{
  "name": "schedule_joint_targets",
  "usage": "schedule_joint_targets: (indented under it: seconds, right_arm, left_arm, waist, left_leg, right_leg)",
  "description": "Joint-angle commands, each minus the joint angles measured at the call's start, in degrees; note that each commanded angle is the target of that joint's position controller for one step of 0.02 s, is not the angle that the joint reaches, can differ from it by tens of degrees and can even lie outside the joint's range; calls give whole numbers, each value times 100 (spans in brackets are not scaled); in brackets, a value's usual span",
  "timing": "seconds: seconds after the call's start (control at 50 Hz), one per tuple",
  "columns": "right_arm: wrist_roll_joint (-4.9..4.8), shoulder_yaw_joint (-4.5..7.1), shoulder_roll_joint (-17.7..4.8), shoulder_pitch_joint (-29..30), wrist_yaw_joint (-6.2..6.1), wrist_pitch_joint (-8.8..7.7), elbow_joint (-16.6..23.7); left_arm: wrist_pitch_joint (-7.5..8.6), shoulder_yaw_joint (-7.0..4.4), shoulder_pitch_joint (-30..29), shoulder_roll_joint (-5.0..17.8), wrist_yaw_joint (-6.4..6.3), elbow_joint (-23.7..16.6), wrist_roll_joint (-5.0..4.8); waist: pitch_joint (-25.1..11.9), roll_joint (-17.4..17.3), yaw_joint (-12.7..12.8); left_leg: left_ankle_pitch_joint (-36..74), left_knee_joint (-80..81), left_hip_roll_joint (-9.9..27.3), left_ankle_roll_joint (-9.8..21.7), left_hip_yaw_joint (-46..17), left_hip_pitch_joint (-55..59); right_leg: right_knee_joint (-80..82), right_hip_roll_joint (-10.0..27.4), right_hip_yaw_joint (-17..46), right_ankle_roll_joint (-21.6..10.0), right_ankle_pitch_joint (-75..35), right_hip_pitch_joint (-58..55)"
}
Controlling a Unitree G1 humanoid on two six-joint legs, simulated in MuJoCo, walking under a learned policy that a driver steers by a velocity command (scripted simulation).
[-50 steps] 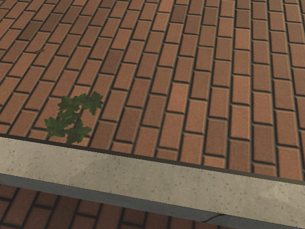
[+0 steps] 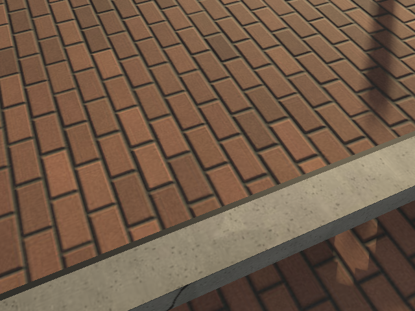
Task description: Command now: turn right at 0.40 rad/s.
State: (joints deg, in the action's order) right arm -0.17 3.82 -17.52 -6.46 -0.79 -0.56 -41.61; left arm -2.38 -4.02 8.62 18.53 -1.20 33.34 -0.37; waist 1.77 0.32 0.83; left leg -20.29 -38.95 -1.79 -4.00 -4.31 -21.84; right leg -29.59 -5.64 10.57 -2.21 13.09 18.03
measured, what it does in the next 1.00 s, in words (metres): walks ahead: left foot, then right foot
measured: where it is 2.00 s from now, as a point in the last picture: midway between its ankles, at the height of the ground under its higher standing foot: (216, 198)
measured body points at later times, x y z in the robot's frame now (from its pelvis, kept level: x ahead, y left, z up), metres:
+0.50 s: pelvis +0.03 +0.01 +0.00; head +0.04 +0.00 +0.45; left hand +0.11 +0.27 -0.11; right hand +0.14 -0.27 -0.11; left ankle +0.02 +0.12 -0.70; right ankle -0.03 -0.12 -0.74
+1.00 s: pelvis +0.21 +0.05 +0.01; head +0.23 +0.06 +0.46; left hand +0.41 +0.28 -0.09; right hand +0.23 -0.23 -0.10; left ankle +0.15 +0.13 -0.74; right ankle +0.34 -0.13 -0.68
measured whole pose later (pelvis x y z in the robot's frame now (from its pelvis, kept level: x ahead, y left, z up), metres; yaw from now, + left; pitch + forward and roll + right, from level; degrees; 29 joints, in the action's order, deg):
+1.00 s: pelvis +0.21 +0.05 +0.01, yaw -4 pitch +1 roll +0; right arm 0.1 1.4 -14.9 -20.8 0.0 -4.4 -45.9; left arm 3.8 -2.5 8.0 16.1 0.2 39.2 -0.1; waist 1.3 2.9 -3.6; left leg -12.7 -13.2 -3.5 3.9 1.7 -1.5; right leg -44.2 5.0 1.7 2.0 2.5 36.7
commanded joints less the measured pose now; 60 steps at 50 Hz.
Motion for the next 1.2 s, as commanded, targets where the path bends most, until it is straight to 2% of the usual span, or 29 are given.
schedule_joint_targets:
  seconds: [0.02, 0.04, 0.08, 0.1, 0.12, 0.18, 0.26, 0.28, 0.34, 0.36, 0.4, 0.44, 0.46, 0.48, 0.58, 0.66, 0.68, 0.7, 0.72, 0.74, 0.78, 0.88, 0.98, 1.1, 1.12, 1.14, 1.16, 1.18, 1.2]
  right_arm:
    - [1, 137, -498, -163, 65, -158, 361]
    - [62, 145, -545, -239, 75, -183, 356]
    - [289, 206, -1106, -55, 35, -150, 401]
    - [276, 142, -789, -54, 30, -178, 455]
    - [204, 119, -739, -29, 15, -193, 455]
    - [25, 66, -618, 97, -28, -186, 384]
    - [75, 28, -516, -28, -12, -65, 284]
    - [246, 55, -599, -465, 77, 79, 82]
    - [125, 89, -660, -544, 168, 196, -11]
    - [153, 49, -481, -477, 182, 172, 34]
    - [188, -57, -247, 189, 219, 126, 426]
    - [188, 46, -488, 412, 247, 74, 471]
    - [-245, 105, -598, 316, 108, -198, 474]
    - [-279, 80, -575, 231, 94, -353, 419]
    - [-86, -101, -174, 400, 230, -536, 421]
    - [-144, 47, -572, -661, 182, -477, 139]
    - [-149, 119, -761, -1254, 125, -474, 36]
    - [-9, 249, -1425, -1867, 91, -477, 2]
    - [26, 254, -1402, -2162, 178, -508, -108]
    - [4, 130, -1069, -1641, 203, -534, -42]
    - [38, 28, -742, -1074, 193, -538, 78]
    - [41, -16, -638, -910, 128, -587, 81]
    - [9, 0, -716, -1157, 23, -445, -20]
    - [-102, 22, -810, -1324, 6, -258, -108]
    - [275, -33, -611, -1427, 59, -287, -253]
    - [201, -17, -650, -1453, 73, -300, -270]
    - [43, -22, -648, -1366, 79, -323, -261]
    - [-24, -164, -97, -1344, 104, -337, -27]
    - [-77, -181, 96, -2197, 60, -257, -79]
  left_arm:
    - [31, -204, -263, 805, -19, -412, -41]
    - [31, -162, -174, 693, -33, -383, -44]
    - [103, -80, 241, 411, -24, -428, 63]
    - [130, -183, 84, 789, -50, -413, 125]
    - [124, -290, 47, 1035, -53, -352, 51]
    - [23, -226, 146, 606, -63, -151, 25]
    - [49, 4, -43, 25, -5, -132, 27]
    - [-35, 21, 203, 153, 126, 128, 193]
    - [39, 39, 458, 91, 121, 374, 287]
    - [120, 38, 590, 244, 100, 410, 318]
    - [157, -230, 1170, 1228, 143, 657, 290]
    - [239, -108, 1187, 787, 155, 784, 285]
    - [412, -129, 980, 777, 26, 611, -65]
    - [500, -100, 927, 694, -34, 660, -154]
    - [548, -140, 1027, 720, 4, 702, -86]
    - [573, -93, 957, 619, 68, 694, -57]
    - [596, -1, 927, 362, 82, 682, 4]
    - [665, 155, 974, -109, 55, 367, 54]
    - [731, 85, 924, 179, 5, 270, -90]
    - [747, -30, 915, 570, 31, 321, -232]
    - [750, -27, 636, 516, 78, 381, -157]
    - [653, 12, 538, 207, 103, 423, 50]
    - [707, 175, -445, -170, 156, 142, 30]
    - [616, 112, -673, 47, 308, 11, 10]
    - [510, 173, -182, -60, 278, 227, 474]
    - [543, 134, 557, -49, 247, 456, 520]
    - [618, 78, 1343, 94, 194, 683, 516]
    - [661, -5, 1925, 606, 126, 763, 543]
    - [552, -178, 2008, 1256, 121, 884, 419]
  waist:
    - [-817, 869, -159]
    - [-808, 708, -196]
    - [-579, -1244, 296]
    - [-589, -1308, 33]
    - [-483, -1059, -29]
    - [-376, -715, 13]
    - [-671, -1048, -168]
    - [-600, -1094, -334]
    - [-364, -986, -106]
    - [-391, -647, -38]
    - [97, 1387, 350]
    - [741, 1063, 342]
    - [581, 1048, 259]
    - [519, 936, 212]
    - [221, 833, 274]
    - [-118, 581, -362]
    - [-432, 278, -671]
    - [-920, -1276, -769]
    - [-1066, -1651, -812]
    - [-446, -1118, -562]
    - [168, -541, -317]
    - [41, -407, -66]
    - [95, -384, -371]
    - [5, -564, -286]
    - [-212, -586, -126]
    - [-612, -648, 179]
    - [-1019, -520, 599]
    - [-1586, 476, 703]
    - [-2080, 1334, 233]
  left_leg:
    - [669, 1193, 45, 172, 125, 543]
    - [1400, 1747, 242, 307, 3, 1046]
    - [3080, 2045, 1909, 1503, -1803, 1441]
    - [2981, 2184, 2378, 2144, -2263, 1141]
    - [2803, 2158, 2222, 2134, -2048, 1167]
    - [2735, 1942, 1639, 1658, -1219, 1374]
    - [2622, 1857, 1192, 1495, -576, 1468]
    - [2461, 1895, 1010, 1360, -464, 1540]
    - [464, 1746, 850, 1035, -496, 847]
    - [1, 1483, 779, 850, -436, 258]
    - [-777, 93, -88, 521, 684, -873]
    - [-806, -838, 200, 608, 398, -1317]
    - [-894, -1206, 371, 609, 189, -1567]
    - [-680, -1147, 548, 627, 116, -1898]
    - [385, 261, 286, 449, 684, -388]
    - [1079, 918, 38, 583, 783, 1624]
    - [997, 1111, 354, 749, 400, 2392]
    - [170, 1837, 1713, 1418, -1767, 3455]
    - [-1183, 2749, 2373, 2065, -3740, 3420]
    - [-1940, 2845, 2411, 2003, -3458, 2915]
    - [-905, 2925, 1902, 1727, -2273, 2111]
    - [2035, 3129, 1347, 1681, -659, 1547]
    - [3063, 2987, 1122, 1505, 38, 1528]
    - [4434, 2252, 1576, 1451, -175, 2379]
    - [5862, 1518, 1238, 1239, 217, 2459]
    - [6428, 580, 1027, 1129, 304, 2339]
    - [5410, -501, 783, 973, 395, 1614]
    - [1953, -2347, 300, 758, 561, 290]
    - [-825, -4083, -477, 625, 179, -978]
  right_leg:
    - [339, 1371, 1581, -848, -1881, -788]
    - [224, 1193, 1486, -605, -1398, -551]
    - [-1037, -44, 96, 103, 1442, 627]
    - [-2056, 155, -42, 406, 2282, 670]
    - [-2781, 197, -37, 521, 2203, 835]
    - [-3035, 285, 32, 757, 1650, 1019]
    - [-1106, 524, -724, 819, 1320, 67]
    - [-674, 181, -1156, 614, 1380, -201]
    - [957, 115, -1331, 224, 233, -1280]
    - [989, 576, -718, 31, 495, -1840]
    - [1975, 2117, 1663, -846, 2432, -1430]
    - [2343, 2282, 1865, -1083, 2441, -1279]
    - [2170, 2239, 1854, -1121, 2063, -1534]
    - [2149, 2262, 1679, -1092, 1765, -1928]
    - [2022, 1659, 367, -885, 358, -1235]
    - [1153, 1498, 49, -568, -362, -280]
    - [80, 1187, -324, -331, -669, 50]
    - [-1978, 497, -948, 157, 441, 1335]
    - [-3307, 254, -526, 271, 2002, 2111]
    - [-3882, 685, -326, 130, 1677, 2570]
    - [-3766, 1074, -548, -25, 733, 2592]
    - [-3080, 1198, -785, 295, -382, 2088]
    - [-1078, 936, -1069, 480, -1400, 1608]
    - [-536, 612, -1223, 78, -579, 1245]
    - [-405, 353, -1583, -95, -416, 666]
    - [139, 157, -1664, -226, -789, -254]
    - [669, 402, -1470, -296, -1450, -1549]
    - [716, 2087, 416, -452, -2556, -2825]
    - [811, 3118, 2343, -1268, -3518, -3481]
Next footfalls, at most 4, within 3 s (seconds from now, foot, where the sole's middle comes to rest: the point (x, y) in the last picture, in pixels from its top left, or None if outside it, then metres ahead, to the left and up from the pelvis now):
0.06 left None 0.05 0.13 -0.77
0.36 right None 0.01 -0.12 -0.77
0.68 left None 0.19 0.13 -0.77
1.18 right None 0.44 -0.08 -0.77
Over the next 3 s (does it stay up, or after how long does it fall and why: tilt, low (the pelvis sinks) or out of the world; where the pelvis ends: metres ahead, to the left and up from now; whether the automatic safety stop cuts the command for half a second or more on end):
stays up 1.11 0.25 0.13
